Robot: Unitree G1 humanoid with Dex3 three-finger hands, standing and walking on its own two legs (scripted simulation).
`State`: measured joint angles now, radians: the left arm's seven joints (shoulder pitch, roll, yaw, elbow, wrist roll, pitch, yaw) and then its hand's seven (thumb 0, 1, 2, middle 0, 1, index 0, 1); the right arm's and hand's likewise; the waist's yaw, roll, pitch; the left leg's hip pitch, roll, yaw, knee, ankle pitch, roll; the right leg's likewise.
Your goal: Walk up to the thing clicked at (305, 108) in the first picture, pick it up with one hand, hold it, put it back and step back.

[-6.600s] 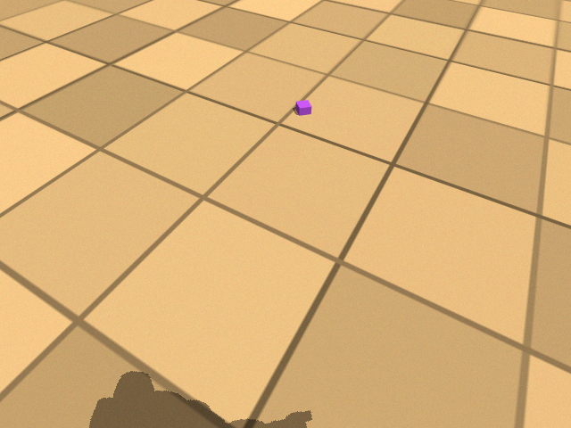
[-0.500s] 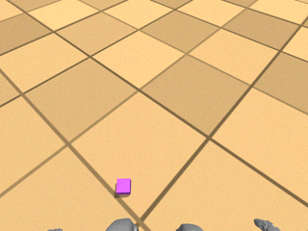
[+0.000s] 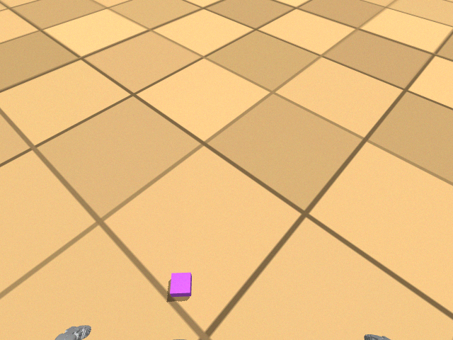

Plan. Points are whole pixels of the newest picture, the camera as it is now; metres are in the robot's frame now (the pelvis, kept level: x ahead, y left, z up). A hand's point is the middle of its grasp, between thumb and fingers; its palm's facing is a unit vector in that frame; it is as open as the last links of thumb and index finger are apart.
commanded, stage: walk up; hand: left
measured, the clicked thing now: (181, 284) +0.41 +0.19 -0.75
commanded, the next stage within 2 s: none
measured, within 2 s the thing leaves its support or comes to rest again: neither
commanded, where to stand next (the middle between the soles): +0.02 -0.03 m, yaw +1 degrees
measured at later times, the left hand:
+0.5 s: hand out of the picture +0.05 +0.26 -0.16, palm faces +0.00 -0.90 -0.43, open 7.4 cm
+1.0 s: hand out of the picture -0.03 +0.29 -0.16, palm faces +0.08 -0.92 -0.38, open 7.4 cm
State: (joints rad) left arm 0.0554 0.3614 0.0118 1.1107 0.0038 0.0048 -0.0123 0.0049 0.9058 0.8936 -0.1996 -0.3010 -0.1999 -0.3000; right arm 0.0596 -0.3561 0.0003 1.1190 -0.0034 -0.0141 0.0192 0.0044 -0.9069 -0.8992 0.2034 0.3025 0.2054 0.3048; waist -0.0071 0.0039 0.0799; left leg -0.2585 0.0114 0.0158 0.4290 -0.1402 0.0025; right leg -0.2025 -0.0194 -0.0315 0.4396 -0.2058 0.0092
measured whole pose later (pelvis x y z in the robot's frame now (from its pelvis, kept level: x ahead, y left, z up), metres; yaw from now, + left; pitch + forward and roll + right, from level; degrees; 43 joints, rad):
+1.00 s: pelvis -0.02 +0.00 -0.01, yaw +6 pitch -3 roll +1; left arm 0.33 0.42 0.08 0.94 0.04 0.05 -0.03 0.01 0.90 0.89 -0.20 -0.30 -0.20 -0.30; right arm 0.29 -0.38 -0.08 0.94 -0.04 -0.05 0.02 0.00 -0.91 -0.90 0.20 0.30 0.21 0.30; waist 0.00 -0.05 0.03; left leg -0.16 -0.01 0.01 0.53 -0.32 0.02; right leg -0.37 0.00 0.03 0.89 -0.46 -0.03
